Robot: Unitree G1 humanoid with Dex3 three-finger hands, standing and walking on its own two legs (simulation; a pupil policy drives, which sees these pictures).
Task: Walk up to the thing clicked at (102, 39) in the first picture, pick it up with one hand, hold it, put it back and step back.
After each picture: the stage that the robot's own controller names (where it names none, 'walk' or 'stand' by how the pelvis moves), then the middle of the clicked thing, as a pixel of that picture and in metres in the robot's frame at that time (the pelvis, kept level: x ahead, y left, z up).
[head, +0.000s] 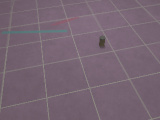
stand; (102, 41) +1.43 -0.22 -0.72
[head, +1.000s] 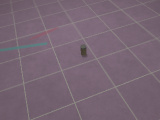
walk; (83, 50) +1.32 +0.11 -0.70
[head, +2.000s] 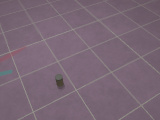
walk; (59, 80) +0.84 +0.27 -0.70
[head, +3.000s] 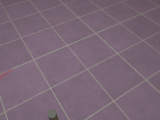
walk; (52, 116) +0.50 +0.24 -0.70
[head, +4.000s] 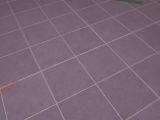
stand; out of the picture +0.36 +0.23 -0.72
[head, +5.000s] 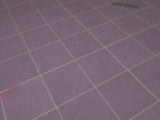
stand; out of the picture +0.36 +0.23 -0.72
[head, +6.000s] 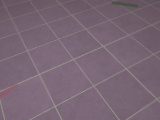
stand; out of the picture +0.37 +0.23 -0.73
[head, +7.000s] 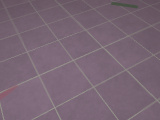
stand; out of the picture +0.36 +0.24 -0.73
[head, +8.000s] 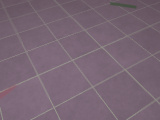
go down; out of the picture +0.36 +0.24 -0.73
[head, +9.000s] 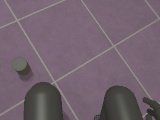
go down; (21, 66) +0.42 +0.29 -0.36
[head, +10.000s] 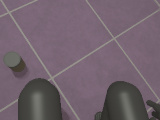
approach; (15, 62) +0.41 +0.31 -0.31
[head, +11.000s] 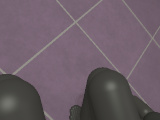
close in; out of the picture +0.37 +0.35 -0.22
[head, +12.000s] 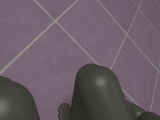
close; out of the picture +0.37 +0.35 -0.21
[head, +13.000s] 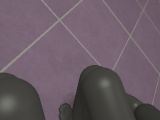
lift; out of the picture +0.34 +0.34 -0.22
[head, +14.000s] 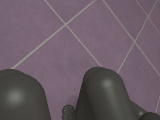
lift; out of the picture +0.33 +0.30 -0.20
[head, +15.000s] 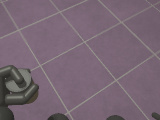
lift; (23, 87) +0.33 +0.21 +0.00
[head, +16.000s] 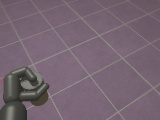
hold; (35, 89) +0.33 +0.18 +0.02
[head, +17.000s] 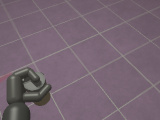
hold; (38, 89) +0.33 +0.18 +0.01
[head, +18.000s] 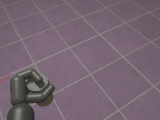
crouch; (41, 90) +0.33 +0.17 +0.01
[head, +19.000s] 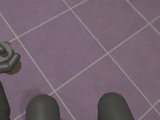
crouch; (6, 59) +0.42 +0.26 -0.08
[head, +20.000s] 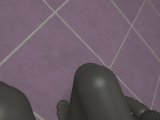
lower; out of the picture +0.38 +0.36 -0.22
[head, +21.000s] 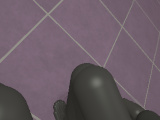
lower; out of the picture +0.39 +0.36 -0.22
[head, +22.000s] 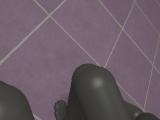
lower; out of the picture +0.38 +0.36 -0.22
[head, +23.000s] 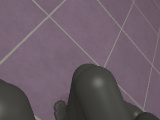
lower; out of the picture +0.38 +0.36 -0.22
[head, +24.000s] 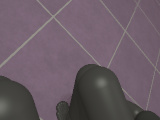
loosen; out of the picture +0.37 +0.35 -0.22
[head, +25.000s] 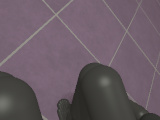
rise; out of the picture +0.37 +0.34 -0.22
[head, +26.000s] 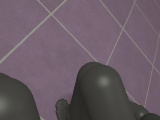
rise; out of the picture +0.37 +0.35 -0.21
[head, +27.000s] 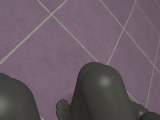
withdraw; out of the picture +0.37 +0.35 -0.21
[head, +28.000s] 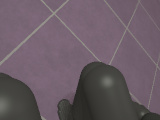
rise; out of the picture +0.37 +0.35 -0.20
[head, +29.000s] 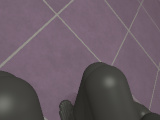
stand; out of the picture +0.37 +0.35 -0.20
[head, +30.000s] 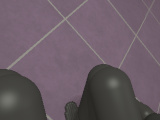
stand; out of the picture +0.37 +0.34 -0.20
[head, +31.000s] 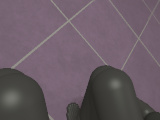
stand; out of the picture +0.37 +0.34 -0.20
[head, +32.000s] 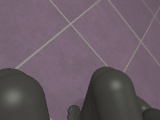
stand; out of the picture +0.37 +0.34 -0.20
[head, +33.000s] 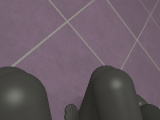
withdraw; out of the picture +0.37 +0.34 -0.20
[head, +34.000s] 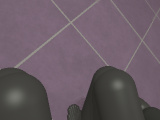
stand; out of the picture +0.37 +0.34 -0.20
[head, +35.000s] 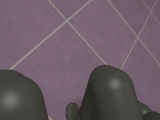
lift; out of the picture +0.37 +0.34 -0.20
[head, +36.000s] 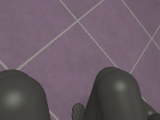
stand; out of the picture +0.37 +0.34 -0.21
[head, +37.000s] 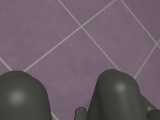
stand; out of the picture +0.38 +0.34 -0.21
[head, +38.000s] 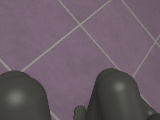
stand; out of the picture +0.38 +0.34 -0.21
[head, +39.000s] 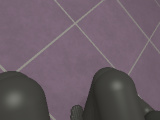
stand; out of the picture +0.37 +0.34 -0.21
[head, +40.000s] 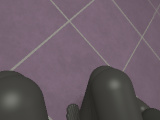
stand; out of the picture +0.37 +0.34 -0.21
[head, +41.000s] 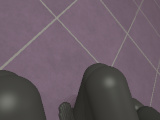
lift; out of the picture +0.37 +0.34 -0.20
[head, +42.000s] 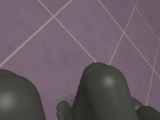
lift; out of the picture +0.37 +0.34 -0.20
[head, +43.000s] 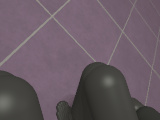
lift; out of the picture +0.37 +0.34 -0.20
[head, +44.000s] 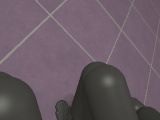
lift; out of the picture +0.37 +0.34 -0.20
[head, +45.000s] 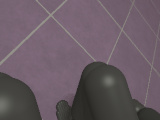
lift; out of the picture +0.37 +0.34 -0.20
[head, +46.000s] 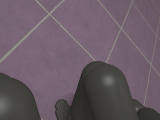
lift; out of the picture +0.37 +0.34 -0.20
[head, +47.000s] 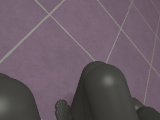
lift; out of the picture +0.37 +0.34 -0.20
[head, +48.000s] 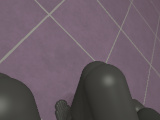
lift; out of the picture +0.37 +0.34 -0.20
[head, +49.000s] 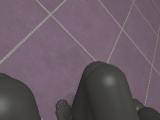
lift; out of the picture +0.37 +0.34 -0.20
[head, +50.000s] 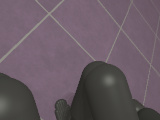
lift; out of the picture +0.37 +0.34 -0.20
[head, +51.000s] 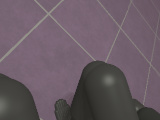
lift; out of the picture +0.38 +0.34 -0.20
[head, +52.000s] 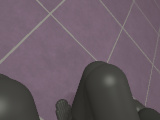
lift; out of the picture +0.37 +0.34 -0.20
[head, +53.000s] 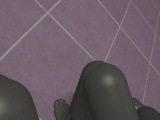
lift; out of the picture +0.37 +0.34 -0.20
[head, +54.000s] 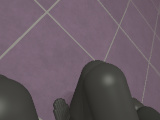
lift; out of the picture +0.38 +0.34 -0.20
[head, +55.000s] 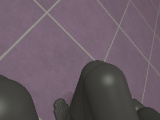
lift; out of the picture +0.38 +0.33 -0.20
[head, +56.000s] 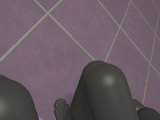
lift; out of the picture +0.38 +0.33 -0.20
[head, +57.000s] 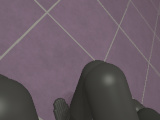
lift; out of the picture +0.38 +0.33 -0.20
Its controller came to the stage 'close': yes
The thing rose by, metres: 0.71
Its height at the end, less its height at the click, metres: +0.00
